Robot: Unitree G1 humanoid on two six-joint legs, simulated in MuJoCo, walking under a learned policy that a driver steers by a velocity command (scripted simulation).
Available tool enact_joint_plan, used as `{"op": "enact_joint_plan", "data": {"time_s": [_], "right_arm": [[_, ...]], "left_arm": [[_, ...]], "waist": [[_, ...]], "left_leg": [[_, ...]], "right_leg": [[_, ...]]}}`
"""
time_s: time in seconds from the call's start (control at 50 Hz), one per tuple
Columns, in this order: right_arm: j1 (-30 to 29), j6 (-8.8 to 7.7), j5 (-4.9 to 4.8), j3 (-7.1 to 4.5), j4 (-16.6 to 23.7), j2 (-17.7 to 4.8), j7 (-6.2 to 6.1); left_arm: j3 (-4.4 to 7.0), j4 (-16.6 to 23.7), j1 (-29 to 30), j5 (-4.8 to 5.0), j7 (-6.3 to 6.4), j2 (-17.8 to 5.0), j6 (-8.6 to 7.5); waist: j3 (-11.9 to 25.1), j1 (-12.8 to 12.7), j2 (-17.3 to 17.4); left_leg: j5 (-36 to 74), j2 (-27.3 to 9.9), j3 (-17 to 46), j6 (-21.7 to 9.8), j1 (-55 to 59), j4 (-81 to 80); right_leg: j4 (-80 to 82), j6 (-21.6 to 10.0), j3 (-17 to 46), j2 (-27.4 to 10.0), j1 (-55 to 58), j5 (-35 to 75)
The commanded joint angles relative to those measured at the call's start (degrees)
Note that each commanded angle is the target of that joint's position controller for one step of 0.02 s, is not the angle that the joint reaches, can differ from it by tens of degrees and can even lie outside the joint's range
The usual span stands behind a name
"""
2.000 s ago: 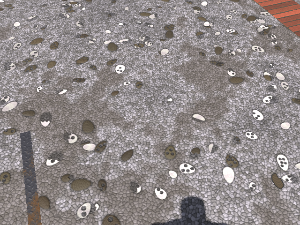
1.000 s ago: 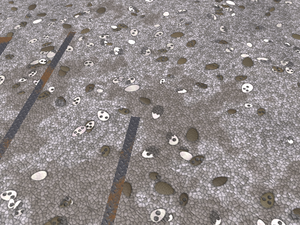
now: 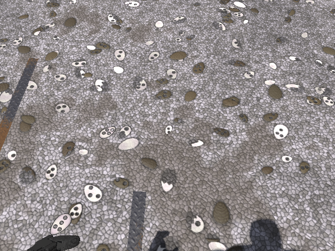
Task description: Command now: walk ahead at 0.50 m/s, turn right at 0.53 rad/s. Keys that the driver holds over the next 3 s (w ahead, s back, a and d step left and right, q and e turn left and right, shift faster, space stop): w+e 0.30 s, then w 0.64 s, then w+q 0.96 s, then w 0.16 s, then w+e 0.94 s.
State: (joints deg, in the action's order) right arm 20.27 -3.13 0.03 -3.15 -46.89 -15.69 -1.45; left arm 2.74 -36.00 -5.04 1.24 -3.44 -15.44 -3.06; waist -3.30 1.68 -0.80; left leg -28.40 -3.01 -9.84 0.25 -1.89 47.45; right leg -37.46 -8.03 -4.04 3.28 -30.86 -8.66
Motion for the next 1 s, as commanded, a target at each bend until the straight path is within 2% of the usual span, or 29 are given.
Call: {"op": "enact_joint_plan", "data": {"time_s": [0.02, 0.04, 0.06, 0.08, 0.1, 0.12, 0.16, 0.2, 0.28, 0.36, 0.4, 0.42, 0.44, 0.46, 0.48, 0.5, 0.52, 0.54, 0.56, 0.6, 0.64, 0.74, 0.82, 0.88, 0.92, 0.94, 0.96, 0.98, 1.0], "right_arm": [[-3.00, -5.03, -1.46, -0.79, 9.43, -8.58, 1.66], [-6.68, -5.61, -2.52, -0.74, 11.16, -8.82, 1.91], [-7.42, -5.65, -1.35, -0.53, 10.78, -7.73, 1.41], [-7.12, -5.17, -0.17, -0.97, 10.46, -8.19, 1.06], [-5.87, -4.37, 0.27, -1.17, 10.27, -8.24, 1.16], [-5.16, -3.74, 0.71, -1.16, 10.24, -7.79, 1.09], [-5.83, -2.79, 1.23, -0.74, 10.37, -6.30, 0.84], [-10.11, -2.41, 1.36, -0.22, 11.68, -5.11, 0.62], [-19.19, -2.96, 0.58, 0.57, 13.46, -3.63, 1.32], [-21.71, -4.13, -0.19, -0.16, 13.99, -5.83, 2.62], [-19.87, -4.62, -0.27, -0.85, 13.78, -7.03, 2.85], [-16.77, -4.85, -0.18, -1.31, 13.04, -7.47, 2.71], [-11.61, -5.14, 0.30, -2.13, 11.84, -8.82, 2.38], [-3.11, -5.29, 1.03, -2.89, 11.13, -11.57, 1.96], [3.57, -4.63, 1.46, -4.44, 8.30, -16.53, 2.32], [4.60, -4.47, -0.26, -3.45, 7.91, -11.57, 2.93], [1.79, -4.19, -0.68, -2.45, 8.19, -8.10, 2.80], [-1.38, -3.68, -0.16, -1.90, 8.86, -7.14, 2.71], [-3.21, -3.40, 0.04, -1.43, 8.63, -6.06, 2.75], [-4.39, -3.56, 0.43, -0.85, 8.31, -4.90, 2.77], [-3.45, -3.78, -0.12, -0.95, 7.22, -5.65, 2.74], [-0.87, -2.95, -0.73, -1.45, 4.70, -8.60, 2.13], [2.72, -2.18, -1.20, -1.34, 2.37, -9.55, 2.09], [4.04, -1.37, -1.44, -1.48, 1.03, -10.24, 1.92], [3.45, -0.76, -1.50, -1.82, 0.61, -11.25, 1.58], [2.27, -0.48, -1.57, -1.90, 0.72, -11.73, 1.41], [2.45, -0.36, -1.45, -1.46, 0.83, -10.67, 1.34], [1.59, -0.60, -0.15, -0.14, 2.65, -7.79, 1.27], [8.97, -1.61, -0.52, 1.88, 3.49, -1.02, 1.45]], "left_arm": [[4.36, 0.85, -19.10, -0.54, 1.09, -12.52, -0.71], [3.74, 0.78, -16.23, -0.37, 1.16, -10.53, -1.06], [3.34, 1.45, -12.26, 0.01, 1.11, -9.45, -1.25], [2.86, 2.28, -9.16, -0.11, 1.23, -7.83, -1.26], [2.58, 2.87, -7.89, -0.80, 1.48, -7.39, -1.24], [2.66, 2.71, -7.45, -0.73, 1.68, -7.50, -1.38], [2.83, 1.65, -8.71, -0.54, 2.32, -8.39, -1.60], [3.03, 0.73, -10.18, -0.39, 3.13, -9.47, -1.25], [3.04, -0.51, -13.14, 0.26, 3.94, -9.87, -0.16], [2.69, -2.17, -15.90, 0.40, 4.11, -9.22, 0.24], [2.69, -2.70, -15.50, 0.05, 4.12, -9.25, 0.32], [2.62, -2.64, -14.49, -0.08, 4.05, -8.96, 0.43], [2.11, -2.36, -14.01, -0.35, 3.90, -7.48, 0.35], [1.02, -1.29, -13.80, -1.15, 3.74, -4.90, 0.16], [0.04, -1.20, -22.14, 0.42, 3.78, -1.91, -0.45], [0.46, -1.96, -21.98, 0.96, 3.89, -5.79, -0.84], [1.38, -1.35, -15.53, 1.16, 3.83, -9.13, -0.85], [1.22, -0.24, -11.26, 0.37, 3.87, -8.72, -0.88], [1.23, 0.62, -8.59, -0.62, 3.67, -7.89, -1.16], [1.21, 0.40, -9.63, -0.69, 3.26, -6.19, -1.10], [0.78, 0.02, -10.01, -0.75, 3.16, -4.45, -0.83], [-0.28, 2.13, -1.25, -1.03, 2.90, -2.15, -1.42], [-0.32, 3.58, 5.24, -0.33, 1.95, -2.21, -1.95], [0.01, 5.10, 8.11, 0.02, 1.08, -3.07, -2.36], [0.55, 4.98, 6.24, -0.11, 0.80, -4.34, -2.64], [1.25, 3.87, 2.00, -0.37, 0.97, -5.49, -2.70], [2.56, 1.64, -5.73, -0.77, 1.51, -7.92, -2.65], [3.84, -0.02, -16.87, -1.64, 2.30, -12.24, -2.50], [4.58, -0.87, -19.59, -2.00, 2.22, -16.16, -2.07]], "waist": [[24.34, -9.04, -5.01], [15.09, -7.30, -2.06], [9.88, -4.13, 4.26], [7.50, -2.14, 4.42], [6.77, -0.54, 2.37], [6.29, 0.11, 1.37], [5.48, 0.08, 0.54], [4.26, -1.16, -0.61], [4.30, -5.12, -3.82], [4.56, -6.40, -5.37], [4.03, -5.02, -7.03], [4.46, -3.01, -7.54], [7.48, -0.43, -6.91], [15.15, 3.25, -2.04], [21.74, 1.13, 16.30], [18.99, 2.17, 15.25], [10.61, 3.24, 8.68], [6.74, 2.28, 4.28], [3.23, 1.27, 2.93], [3.19, -0.84, 6.02], [3.68, -1.18, 6.90], [2.38, 1.38, 5.47], [1.03, 3.79, 5.54], [-0.14, 3.65, 5.88], [0.80, 1.63, 6.31], [3.21, -1.24, 6.17], [8.32, -4.78, 4.89], [17.29, -9.33, -0.85], [24.44, -6.11, -16.37]], "left_leg": [[-2.56, 3.93, 18.60, -0.92, -42.35, 38.00], [2.91, 1.76, 17.38, -1.89, -43.61, 33.14], [6.17, -0.75, 16.49, -1.58, -41.33, 28.08], [8.17, -2.28, 16.07, -0.86, -38.07, 23.80], [9.58, -3.17, 16.13, -0.20, -34.77, 22.27], [10.40, -3.44, 15.48, 0.82, -33.69, 20.14], [12.62, -3.33, 13.93, 2.73, -32.89, 15.54], [18.28, -2.40, 12.83, 4.13, -33.66, 8.52], [30.86, 1.51, 12.13, 4.26, -29.05, -9.46], [31.24, 2.44, 13.39, 2.43, -26.92, -16.97], [26.83, 2.33, 13.29, 0.21, -24.75, -18.63], [25.95, 2.85, 12.16, -1.25, -20.80, -20.82], [26.14, 2.44, 12.05, -3.20, -12.85, -22.25], [26.22, -5.92, 20.43, -7.24, 0.92, -21.07], [14.56, -17.33, 45.38, -17.25, 19.94, -25.05], [1.05, -19.65, 55.91, -17.59, 20.03, -30.51], [-0.67, -17.64, 48.45, -15.05, 13.27, -31.32], [4.62, -15.09, 41.11, -13.45, 6.70, -31.87], [10.97, -12.65, 36.21, -13.25, 1.28, -33.33], [18.95, -9.25, 30.01, -12.41, -3.62, -35.50], [25.01, -8.53, 26.07, -13.28, -5.00, -36.75], [30.97, -7.72, 19.33, -12.73, -4.29, -38.67], [30.38, -7.97, 17.16, -11.61, -3.32, -37.57], [31.50, -10.50, 18.46, -10.88, 0.81, -35.64], [37.40, -11.36, 18.42, -9.81, 3.06, -32.48], [45.79, -10.13, 16.77, -8.83, 2.73, -27.60], [50.63, -7.28, 15.02, -7.44, -0.84, -18.21], [37.14, -3.90, 12.90, -5.21, -12.53, -0.95], [-1.33, 5.34, 11.59, -1.80, -34.12, 18.09]], "right_leg": [[19.28, -16.41, 49.48, -21.34, 53.92, -5.12], [20.09, -13.54, 40.42, -19.29, 45.33, -2.41], [20.41, -11.36, 34.17, -16.52, 36.09, 3.75], [21.16, -10.40, 29.58, -14.29, 29.84, 9.55], [22.50, -10.17, 27.41, -12.97, 25.44, 12.45], [23.48, -10.34, 26.19, -12.14, 22.94, 14.88], [23.93, -10.15, 22.33, -10.87, 18.69, 19.79], [23.69, -8.96, 19.62, -8.97, 16.41, 20.02], [21.22, -5.19, 18.77, -6.15, 15.79, 10.99], [17.47, -4.22, 24.38, -10.01, 22.01, 5.64], [15.16, -3.30, 26.92, -11.95, 24.77, 7.37], [12.84, -2.50, 26.80, -11.40, 25.06, 10.66], [6.74, -1.07, 24.98, -8.65, 24.51, 16.26], [-7.87, 1.01, 21.18, -5.60, 18.68, 10.49], [-27.49, 5.59, 13.86, 3.33, -1.89, -12.99], [-35.24, 6.07, 16.09, 1.44, -11.14, -23.58], [-37.85, 5.98, 16.19, -1.10, -14.07, -18.89], [-36.66, 6.07, 13.34, -3.49, -13.02, -14.76], [-33.05, 6.27, 11.83, -5.38, -12.52, -11.75], [-28.25, 6.68, 10.20, -7.83, -7.72, -8.37], [-24.55, 7.45, 8.37, -8.26, -6.76, -7.58], [-7.33, 8.64, 6.34, -8.53, -6.94, 4.51], [2.17, 8.49, 4.74, -6.54, -2.98, 10.73], [5.86, 6.68, 4.88, -5.84, -2.88, 7.44], [8.18, 4.96, 4.25, -4.88, 1.04, 4.08], [10.24, 3.74, 2.84, -3.41, 7.70, 4.21], [11.10, 2.02, 2.88, -3.25, 20.11, 5.35], [9.03, -1.87, 13.96, -13.87, 37.96, 7.83], [14.06, -10.10, 38.57, -26.99, 54.74, -2.21]]}}
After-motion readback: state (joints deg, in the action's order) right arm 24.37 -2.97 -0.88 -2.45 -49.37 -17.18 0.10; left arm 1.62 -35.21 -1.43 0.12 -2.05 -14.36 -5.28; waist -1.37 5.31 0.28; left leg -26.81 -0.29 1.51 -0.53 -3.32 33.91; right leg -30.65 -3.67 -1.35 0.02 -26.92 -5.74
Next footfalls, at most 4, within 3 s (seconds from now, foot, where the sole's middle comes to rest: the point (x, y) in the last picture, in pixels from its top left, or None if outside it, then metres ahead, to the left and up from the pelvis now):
0.44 left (145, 247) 0.44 0.10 -0.75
0.98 right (222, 197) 0.63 -0.21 -0.75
1.52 left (173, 133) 0.96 -0.03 -0.75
2.00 right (203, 88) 1.25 -0.20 -0.75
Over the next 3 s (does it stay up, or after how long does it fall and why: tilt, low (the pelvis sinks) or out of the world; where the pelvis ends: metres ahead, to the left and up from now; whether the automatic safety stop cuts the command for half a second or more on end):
stays up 1.55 -0.08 0.00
